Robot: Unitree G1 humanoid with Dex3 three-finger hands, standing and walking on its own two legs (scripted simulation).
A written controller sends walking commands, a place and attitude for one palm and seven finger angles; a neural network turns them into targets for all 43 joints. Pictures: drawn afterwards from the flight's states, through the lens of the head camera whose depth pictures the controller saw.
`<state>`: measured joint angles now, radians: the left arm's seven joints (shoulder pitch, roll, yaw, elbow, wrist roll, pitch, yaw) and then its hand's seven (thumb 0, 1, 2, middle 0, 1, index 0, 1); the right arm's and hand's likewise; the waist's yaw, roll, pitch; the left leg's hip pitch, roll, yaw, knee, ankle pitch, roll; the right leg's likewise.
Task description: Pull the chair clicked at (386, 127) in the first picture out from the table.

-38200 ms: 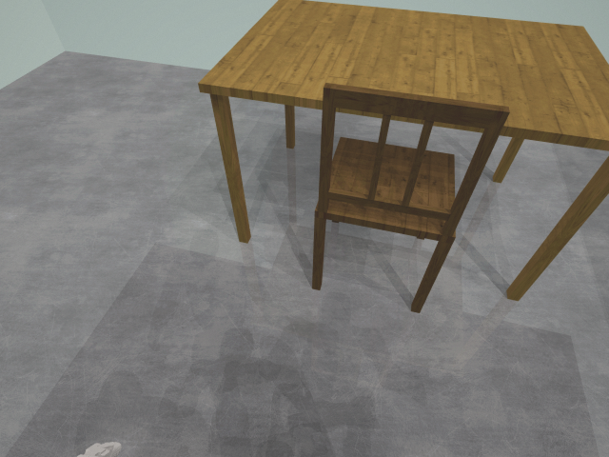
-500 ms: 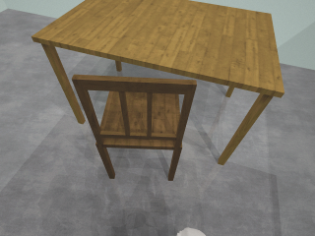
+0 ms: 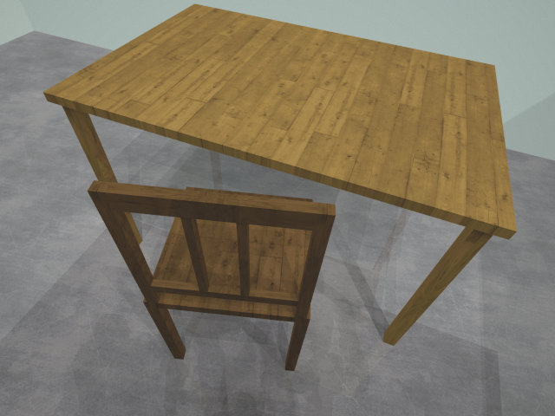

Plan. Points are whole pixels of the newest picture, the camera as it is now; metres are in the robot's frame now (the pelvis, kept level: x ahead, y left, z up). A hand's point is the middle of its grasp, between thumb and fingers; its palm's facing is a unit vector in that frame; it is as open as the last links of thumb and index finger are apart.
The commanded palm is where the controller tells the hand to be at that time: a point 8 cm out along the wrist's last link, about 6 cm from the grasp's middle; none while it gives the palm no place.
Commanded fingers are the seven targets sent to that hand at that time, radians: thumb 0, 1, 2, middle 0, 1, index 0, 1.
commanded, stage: come to a stop and stand still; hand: left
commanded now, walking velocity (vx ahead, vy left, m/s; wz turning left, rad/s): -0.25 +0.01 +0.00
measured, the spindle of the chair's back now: (197, 255) +0.42 +0.20 -0.11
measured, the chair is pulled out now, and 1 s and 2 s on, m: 0.13 0.13 0.13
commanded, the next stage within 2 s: look again from close up in 0.72 s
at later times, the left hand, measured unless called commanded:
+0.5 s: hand out of the picture +0.03 +0.20 -0.17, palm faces +0.02 -0.96 -0.28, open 7.4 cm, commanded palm none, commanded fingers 0.00 0.90 0.90 -0.20 -0.30 -0.20 -0.30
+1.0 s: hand out of the picture +0.00 +0.20 -0.17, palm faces +0.00 -0.98 -0.21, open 7.4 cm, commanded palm none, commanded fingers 0.00 0.90 0.90 -0.20 -0.30 -0.20 -0.30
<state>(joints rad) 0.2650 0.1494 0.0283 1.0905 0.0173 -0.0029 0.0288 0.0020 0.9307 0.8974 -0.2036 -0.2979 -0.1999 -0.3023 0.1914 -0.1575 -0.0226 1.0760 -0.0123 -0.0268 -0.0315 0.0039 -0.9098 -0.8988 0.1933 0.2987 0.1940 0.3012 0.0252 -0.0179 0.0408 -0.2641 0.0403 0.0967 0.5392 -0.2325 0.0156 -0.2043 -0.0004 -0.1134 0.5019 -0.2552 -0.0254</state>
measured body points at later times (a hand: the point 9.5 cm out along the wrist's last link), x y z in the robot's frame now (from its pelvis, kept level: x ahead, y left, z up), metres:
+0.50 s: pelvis -0.02 +0.00 -0.01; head -0.01 -0.01 +0.44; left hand +0.03 +0.25 -0.15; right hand +0.04 -0.24 -0.16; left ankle +0.03 +0.10 -0.73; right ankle +0.00 -0.10 -0.73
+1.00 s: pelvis -0.01 +0.02 +0.00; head +0.00 +0.03 +0.45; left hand +0.00 +0.25 -0.15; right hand -0.01 -0.20 -0.16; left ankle +0.03 +0.10 -0.73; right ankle +0.00 -0.10 -0.73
